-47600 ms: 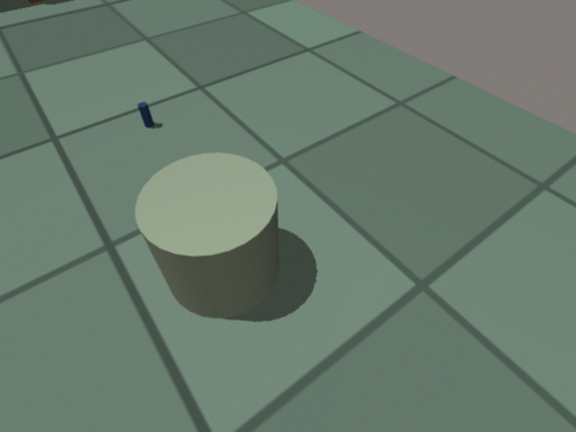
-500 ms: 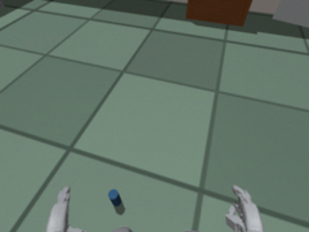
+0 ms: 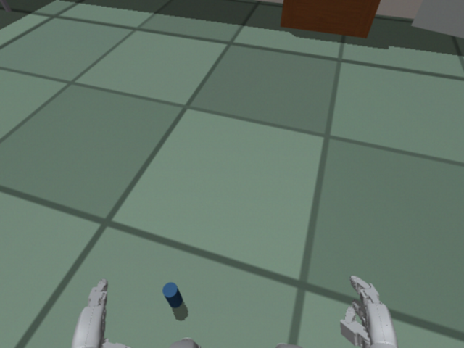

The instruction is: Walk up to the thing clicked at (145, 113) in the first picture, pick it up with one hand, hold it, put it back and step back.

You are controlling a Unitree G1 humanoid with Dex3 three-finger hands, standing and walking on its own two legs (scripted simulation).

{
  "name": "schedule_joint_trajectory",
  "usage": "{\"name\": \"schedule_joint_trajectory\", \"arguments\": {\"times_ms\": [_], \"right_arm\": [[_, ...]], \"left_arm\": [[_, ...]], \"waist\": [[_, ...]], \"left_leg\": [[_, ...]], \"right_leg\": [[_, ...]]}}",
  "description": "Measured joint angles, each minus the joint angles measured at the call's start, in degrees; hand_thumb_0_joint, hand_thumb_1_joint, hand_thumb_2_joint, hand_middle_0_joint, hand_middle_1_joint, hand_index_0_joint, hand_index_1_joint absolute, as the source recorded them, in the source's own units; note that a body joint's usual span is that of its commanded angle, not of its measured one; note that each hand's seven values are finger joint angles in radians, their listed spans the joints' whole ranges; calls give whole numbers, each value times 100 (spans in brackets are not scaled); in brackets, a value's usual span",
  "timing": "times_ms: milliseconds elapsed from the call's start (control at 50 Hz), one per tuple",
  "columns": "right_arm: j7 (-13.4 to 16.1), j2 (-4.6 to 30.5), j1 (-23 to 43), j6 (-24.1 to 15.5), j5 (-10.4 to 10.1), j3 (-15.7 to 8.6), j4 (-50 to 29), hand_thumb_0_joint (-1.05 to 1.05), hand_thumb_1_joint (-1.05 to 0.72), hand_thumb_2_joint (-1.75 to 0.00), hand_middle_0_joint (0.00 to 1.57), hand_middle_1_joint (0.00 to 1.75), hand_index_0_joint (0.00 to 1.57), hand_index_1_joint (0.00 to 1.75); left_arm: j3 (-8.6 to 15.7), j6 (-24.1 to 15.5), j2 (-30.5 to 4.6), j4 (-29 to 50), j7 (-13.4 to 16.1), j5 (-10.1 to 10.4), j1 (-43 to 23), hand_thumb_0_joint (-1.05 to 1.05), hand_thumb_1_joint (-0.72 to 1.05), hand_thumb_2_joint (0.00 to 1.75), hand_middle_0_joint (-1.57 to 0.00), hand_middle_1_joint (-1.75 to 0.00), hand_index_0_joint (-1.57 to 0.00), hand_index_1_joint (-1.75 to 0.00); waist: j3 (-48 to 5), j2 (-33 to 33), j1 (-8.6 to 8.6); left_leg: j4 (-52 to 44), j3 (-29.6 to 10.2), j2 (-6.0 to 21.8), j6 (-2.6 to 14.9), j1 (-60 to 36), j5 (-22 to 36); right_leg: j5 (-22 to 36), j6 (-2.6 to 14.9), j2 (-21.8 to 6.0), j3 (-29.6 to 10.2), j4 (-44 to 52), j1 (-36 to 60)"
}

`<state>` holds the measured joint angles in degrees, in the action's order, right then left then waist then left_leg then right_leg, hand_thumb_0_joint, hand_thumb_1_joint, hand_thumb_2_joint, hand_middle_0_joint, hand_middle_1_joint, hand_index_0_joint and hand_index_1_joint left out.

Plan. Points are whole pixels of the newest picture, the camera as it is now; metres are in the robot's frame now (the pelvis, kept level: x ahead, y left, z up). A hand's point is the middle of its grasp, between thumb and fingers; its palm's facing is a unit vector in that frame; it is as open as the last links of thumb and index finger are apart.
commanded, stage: home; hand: left
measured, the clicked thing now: (173, 295) +0.40 +0.23 -0.65
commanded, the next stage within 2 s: stand in 0.60 s
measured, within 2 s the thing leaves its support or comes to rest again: neither
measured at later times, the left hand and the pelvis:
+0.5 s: hand (125, 327) +0.17 +0.19 -0.05, palm faces +0.11 -0.95 -0.29, open 17.6 cm; pelvis +0.01 +0.01 +0.00, yaw +0 degrees
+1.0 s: hand (125, 330) +0.17 +0.19 -0.05, palm faces +0.11 -0.95 -0.29, open 13.2 cm; pelvis +0.00 +0.01 +0.00, yaw +0 degrees
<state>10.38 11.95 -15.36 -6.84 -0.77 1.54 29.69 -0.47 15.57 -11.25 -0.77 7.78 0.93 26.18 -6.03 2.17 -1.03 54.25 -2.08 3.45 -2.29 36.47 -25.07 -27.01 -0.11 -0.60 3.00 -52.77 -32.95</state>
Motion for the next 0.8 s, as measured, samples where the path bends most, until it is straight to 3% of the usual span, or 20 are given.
{"name": "schedule_joint_trajectory", "arguments": {"times_ms": [800], "right_arm": [[-13, -34, -2, -53, 38, -7, 5, 1, -90, -90, 20, 30, 21, 30]], "left_arm": [[24, -2, -22, 95, 6, -14, 18, -1, -52, 8, -9, -9, -8, -9]], "waist": [[14, 0, 15]], "left_leg": [[47, 40, -15, 50, -10, -72]], "right_leg": [[-24, -52, -14, -44, 16, 27]]}}
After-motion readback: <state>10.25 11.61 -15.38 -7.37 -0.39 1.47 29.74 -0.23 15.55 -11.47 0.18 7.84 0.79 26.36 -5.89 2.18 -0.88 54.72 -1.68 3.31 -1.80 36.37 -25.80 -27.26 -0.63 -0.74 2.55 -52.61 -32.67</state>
